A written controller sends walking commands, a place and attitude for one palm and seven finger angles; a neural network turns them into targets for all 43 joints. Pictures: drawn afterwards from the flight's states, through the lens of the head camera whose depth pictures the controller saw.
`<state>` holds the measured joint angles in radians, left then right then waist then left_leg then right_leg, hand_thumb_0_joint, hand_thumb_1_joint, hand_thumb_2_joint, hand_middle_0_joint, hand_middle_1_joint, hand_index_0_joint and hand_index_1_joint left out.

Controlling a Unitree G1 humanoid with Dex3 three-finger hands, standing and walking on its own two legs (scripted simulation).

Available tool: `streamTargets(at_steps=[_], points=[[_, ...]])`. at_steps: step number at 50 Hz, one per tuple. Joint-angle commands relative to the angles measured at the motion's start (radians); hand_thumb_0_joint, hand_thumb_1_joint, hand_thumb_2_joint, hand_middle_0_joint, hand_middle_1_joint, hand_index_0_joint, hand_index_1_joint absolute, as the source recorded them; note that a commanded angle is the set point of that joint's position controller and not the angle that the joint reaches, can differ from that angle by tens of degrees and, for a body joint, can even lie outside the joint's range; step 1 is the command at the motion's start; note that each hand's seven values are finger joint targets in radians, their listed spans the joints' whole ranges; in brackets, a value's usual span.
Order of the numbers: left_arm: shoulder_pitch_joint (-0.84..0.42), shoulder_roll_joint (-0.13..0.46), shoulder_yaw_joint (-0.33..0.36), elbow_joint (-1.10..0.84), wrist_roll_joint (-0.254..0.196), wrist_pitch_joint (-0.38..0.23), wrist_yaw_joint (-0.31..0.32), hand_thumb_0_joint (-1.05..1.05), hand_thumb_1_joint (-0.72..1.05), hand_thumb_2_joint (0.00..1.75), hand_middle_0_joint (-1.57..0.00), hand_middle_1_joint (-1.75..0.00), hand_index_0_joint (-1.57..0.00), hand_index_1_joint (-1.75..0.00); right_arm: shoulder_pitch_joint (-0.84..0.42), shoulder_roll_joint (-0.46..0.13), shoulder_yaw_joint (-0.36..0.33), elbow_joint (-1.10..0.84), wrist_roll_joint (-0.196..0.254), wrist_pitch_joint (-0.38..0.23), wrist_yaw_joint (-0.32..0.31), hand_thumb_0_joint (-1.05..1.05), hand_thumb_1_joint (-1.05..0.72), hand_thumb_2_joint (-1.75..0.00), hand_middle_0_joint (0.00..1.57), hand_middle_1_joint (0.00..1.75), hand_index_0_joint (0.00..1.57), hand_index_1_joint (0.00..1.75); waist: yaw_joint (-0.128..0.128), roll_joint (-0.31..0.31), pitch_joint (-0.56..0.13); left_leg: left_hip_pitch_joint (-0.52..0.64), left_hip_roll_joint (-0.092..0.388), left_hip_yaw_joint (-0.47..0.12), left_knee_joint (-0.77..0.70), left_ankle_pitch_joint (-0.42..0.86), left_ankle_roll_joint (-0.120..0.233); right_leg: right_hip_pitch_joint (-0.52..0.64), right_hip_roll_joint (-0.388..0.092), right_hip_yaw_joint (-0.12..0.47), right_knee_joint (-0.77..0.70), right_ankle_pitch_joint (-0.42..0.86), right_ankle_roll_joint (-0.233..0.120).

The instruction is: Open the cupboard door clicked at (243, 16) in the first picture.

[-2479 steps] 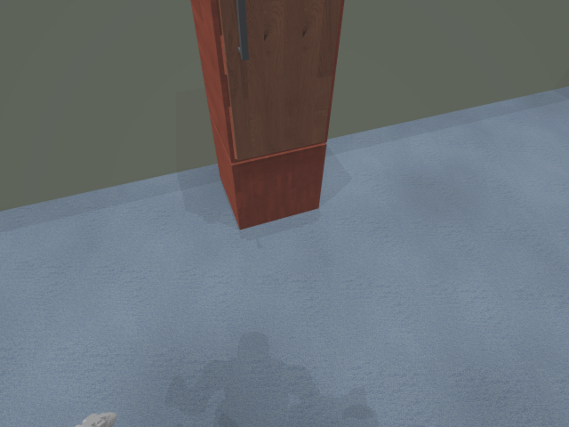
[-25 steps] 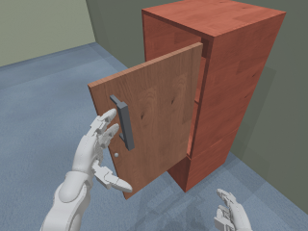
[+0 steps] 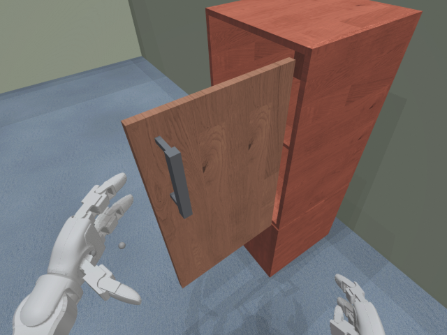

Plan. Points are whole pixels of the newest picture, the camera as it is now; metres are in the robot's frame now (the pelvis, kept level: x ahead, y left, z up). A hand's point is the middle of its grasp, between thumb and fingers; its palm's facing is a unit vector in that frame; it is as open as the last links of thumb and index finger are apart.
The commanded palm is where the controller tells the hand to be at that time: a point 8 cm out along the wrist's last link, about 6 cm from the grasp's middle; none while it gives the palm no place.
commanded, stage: slide the hand sideways off the handle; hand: left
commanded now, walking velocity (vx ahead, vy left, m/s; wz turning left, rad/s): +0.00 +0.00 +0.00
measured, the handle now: (174, 179) +0.34 +0.13 +0.13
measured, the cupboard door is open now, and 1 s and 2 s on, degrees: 92 92 92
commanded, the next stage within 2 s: draw the hand back to the body in 0.08 s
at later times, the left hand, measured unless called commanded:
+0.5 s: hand (97, 245) +0.20 +0.21 +0.14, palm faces -0.02 -1.00 -0.09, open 16.3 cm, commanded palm +0.16 +0.26 +0.14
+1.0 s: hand (66, 239) +0.20 +0.25 +0.14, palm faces +0.35 -0.87 -0.36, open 13.7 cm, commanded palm +0.16 +0.30 +0.16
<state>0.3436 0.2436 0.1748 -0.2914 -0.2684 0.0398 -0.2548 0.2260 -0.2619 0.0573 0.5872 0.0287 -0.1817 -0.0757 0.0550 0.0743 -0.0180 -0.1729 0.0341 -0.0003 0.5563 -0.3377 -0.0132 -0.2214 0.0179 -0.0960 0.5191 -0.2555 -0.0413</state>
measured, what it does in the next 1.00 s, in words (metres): stands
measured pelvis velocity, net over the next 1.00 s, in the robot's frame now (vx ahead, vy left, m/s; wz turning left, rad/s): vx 0.01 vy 0.03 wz -0.01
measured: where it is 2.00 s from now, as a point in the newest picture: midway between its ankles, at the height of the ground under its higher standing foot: outside the picture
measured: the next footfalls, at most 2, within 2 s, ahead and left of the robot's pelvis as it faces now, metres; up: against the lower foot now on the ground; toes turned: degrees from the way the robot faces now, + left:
none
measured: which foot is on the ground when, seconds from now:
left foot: down 0.00-1.00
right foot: down 0.00-1.00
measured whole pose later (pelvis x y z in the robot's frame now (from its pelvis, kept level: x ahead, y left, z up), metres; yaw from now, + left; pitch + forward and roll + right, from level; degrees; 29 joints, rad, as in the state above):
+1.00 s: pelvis +0.01 +0.03 +0.01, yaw -1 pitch -3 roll -1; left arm 0.49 0.30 0.21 -0.44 -0.04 -0.07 0.10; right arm 0.22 -0.23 0.05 0.65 -0.02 -0.17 -0.07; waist 0.08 0.06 0.03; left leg -0.09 0.00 0.02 0.45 -0.30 0.02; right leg -0.14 -0.01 -0.07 0.41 -0.21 -0.01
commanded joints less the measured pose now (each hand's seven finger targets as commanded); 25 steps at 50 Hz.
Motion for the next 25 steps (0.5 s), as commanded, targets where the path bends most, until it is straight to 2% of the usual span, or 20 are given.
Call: streamTargets(at_steps=[1, 3, 7, 10, 11, 12, 14, 15, 16, 17, 18, 19, 21, 24, 25], points=[[-0.126, 0.146, 0.088, -0.224, -0.026, -0.082, -0.017, 0.00, -0.50, 0.30, -0.15, -0.30, -0.15, -0.30, -0.144, -0.079, -0.035, -0.171, 0.002, -0.104, -0.012, 0.00, -0.90, -0.90, 0.20, 0.30, 0.20, 0.30, 0.001, -0.084, -0.084, -0.060, -0.040, -0.010, -0.055, 0.180, 0.039, 0.071, -0.035, 0.099, -0.103, 0.092, 0.029], [-0.100, 0.134, 0.089, -0.240, -0.032, -0.090, -0.022, 0.00, -0.50, 0.30, -0.15, -0.30, -0.15, -0.30, -0.141, -0.078, -0.034, -0.175, 0.002, -0.117, -0.008, 0.00, -0.90, -0.90, 0.20, 0.30, 0.20, 0.30, 0.007, -0.067, -0.109, -0.060, -0.042, -0.012, -0.061, 0.202, 0.038, 0.084, -0.033, 0.083, -0.079, 0.147, 0.028], [-0.136, 0.108, 0.053, -0.250, -0.032, -0.088, -0.020, 0.00, -0.50, 0.30, -0.15, -0.30, -0.15, -0.30, -0.140, -0.079, -0.030, -0.168, 0.004, -0.134, -0.006, 0.00, -0.90, -0.90, 0.20, 0.30, 0.20, 0.30, -0.003, -0.058, -0.086, -0.060, -0.041, -0.018, -0.067, 0.196, 0.036, 0.059, -0.026, 0.060, -0.068, 0.152, 0.027], [-0.133, 0.114, 0.054, -0.262, -0.020, -0.079, -0.015, 0.00, -0.50, 0.30, -0.15, -0.30, -0.15, -0.30, -0.139, -0.079, -0.030, -0.170, 0.003, -0.138, -0.005, 0.00, -0.90, -0.90, 0.20, 0.30, 0.20, 0.30, 0.001, -0.051, -0.084, -0.064, -0.041, -0.021, -0.075, 0.186, 0.034, 0.052, -0.023, 0.051, -0.062, 0.136, 0.025], [-0.124, 0.136, 0.067, -0.268, -0.012, -0.078, -0.009, 0.00, -0.50, 0.30, -0.15, -0.30, -0.15, -0.30, -0.140, -0.081, -0.031, -0.166, 0.003, -0.140, -0.004, 0.00, -0.90, -0.90, 0.20, 0.30, 0.20, 0.30, 0.003, -0.050, -0.081, -0.063, -0.039, -0.020, -0.072, 0.185, 0.035, 0.055, -0.024, 0.056, -0.065, 0.128, 0.023], [-0.128, 0.121, 0.055, -0.276, -0.010, -0.072, -0.009, 0.00, -0.50, 0.30, -0.15, -0.30, -0.15, -0.30, -0.144, -0.076, -0.027, -0.172, 0.002, -0.140, -0.003, 0.00, -0.90, -0.90, 0.20, 0.30, 0.20, 0.30, 0.004, -0.042, -0.078, -0.065, -0.039, -0.022, -0.081, 0.177, 0.035, 0.052, -0.025, 0.048, -0.064, 0.118, 0.023], [-0.137, 0.142, 0.079, -0.281, -0.007, -0.066, -0.002, 0.00, -0.50, 0.30, -0.15, -0.30, -0.15, -0.30, -0.145, -0.077, -0.025, -0.167, 0.003, -0.135, -0.005, 0.00, -0.90, -0.90, 0.20, 0.30, 0.20, 0.30, 0.006, -0.032, -0.072, -0.063, -0.037, -0.026, -0.091, 0.178, 0.030, 0.053, -0.021, 0.038, -0.062, 0.117, 0.020], [-0.147, 0.130, 0.068, -0.299, -0.008, -0.064, -0.003, 0.00, -0.50, 0.30, -0.15, -0.30, -0.15, -0.30, -0.147, -0.074, -0.024, -0.173, 0.004, -0.136, -0.004, 0.00, -0.90, -0.90, 0.20, 0.30, 0.20, 0.30, 0.005, -0.031, -0.083, -0.056, -0.038, -0.028, -0.094, 0.185, 0.030, 0.057, -0.020, 0.035, -0.059, 0.125, 0.020], [-0.122, 0.151, 0.092, -0.295, -0.009, -0.062, 0.002, 0.00, -0.50, 0.30, -0.15, -0.30, -0.15, -0.30, -0.146, -0.076, -0.026, -0.169, 0.003, -0.137, -0.003, 0.00, -0.90, -0.90, 0.20, 0.30, 0.20, 0.30, 0.010, -0.038, -0.089, -0.056, -0.036, -0.027, -0.087, 0.196, 0.030, 0.067, -0.019, 0.039, -0.059, 0.136, 0.017], [-0.107, 0.135, 0.086, -0.304, -0.015, -0.059, -0.001, 0.00, -0.50, 0.30, -0.15, -0.30, -0.15, -0.30, -0.150, -0.073, -0.022, -0.174, 0.002, -0.138, -0.001, 0.00, -0.90, -0.90, 0.20, 0.30, 0.20, 0.30, 0.013, -0.035, -0.100, -0.055, -0.036, -0.029, -0.094, 0.205, 0.028, 0.076, -0.020, 0.033, -0.055, 0.150, 0.018], [-0.084, 0.142, 0.101, -0.291, -0.017, -0.053, -0.004, 0.00, -0.50, 0.30, -0.15, -0.30, -0.15, -0.30, -0.147, -0.073, -0.024, -0.170, 0.005, -0.133, 0.000, 0.00, -0.90, -0.90, 0.20, 0.30, 0.20, 0.30, 0.015, -0.030, -0.097, -0.054, -0.035, -0.026, -0.094, 0.210, 0.026, 0.074, -0.017, 0.030, -0.055, 0.159, 0.017], [-0.100, 0.127, 0.085, -0.300, -0.023, -0.047, -0.009, 0.00, -0.50, 0.30, -0.15, -0.30, -0.15, -0.30, -0.152, -0.074, -0.020, -0.172, 0.004, -0.132, 0.000, 0.00, -0.90, -0.90, 0.20, 0.30, 0.20, 0.30, 0.011, -0.038, -0.089, -0.056, -0.036, -0.028, -0.096, 0.212, 0.026, 0.074, -0.018, 0.027, -0.055, 0.167, 0.019], [-0.089, 0.144, 0.101, -0.288, -0.024, -0.034, -0.013, 0.00, -0.50, 0.30, -0.15, -0.30, -0.15, -0.30, -0.156, -0.078, -0.021, -0.166, 0.006, -0.130, 0.002, 0.00, -0.90, -0.90, 0.20, 0.30, 0.20, 0.30, 0.013, -0.039, -0.076, -0.059, -0.032, -0.030, -0.097, 0.212, 0.023, 0.071, -0.015, 0.025, -0.057, 0.160, 0.016], [-0.093, 0.132, 0.092, -0.306, -0.029, -0.013, -0.025, 0.00, -0.50, 0.30, -0.15, -0.30, -0.15, -0.30, -0.156, -0.079, -0.021, -0.170, 0.010, -0.125, 0.002, 0.00, -0.90, -0.90, 0.20, 0.30, 0.20, 0.30, 0.008, -0.022, -0.076, -0.048, -0.034, -0.030, -0.103, 0.221, 0.021, 0.065, -0.014, 0.018, -0.057, 0.172, 0.018], [-0.096, 0.130, 0.087, -0.310, -0.031, -0.006, -0.031, 0.00, -0.50, 0.30, -0.15, -0.30, -0.15, -0.30, -0.159, -0.081, -0.020, -0.173, 0.010, -0.126, 0.002, 0.00, -0.90, -0.90, 0.20, 0.30, 0.20, 0.30, 0.006, -0.035, -0.066, -0.051, -0.032, -0.035, -0.105, 0.212, 0.022, 0.057, -0.012, 0.015, -0.058, 0.161, 0.019]])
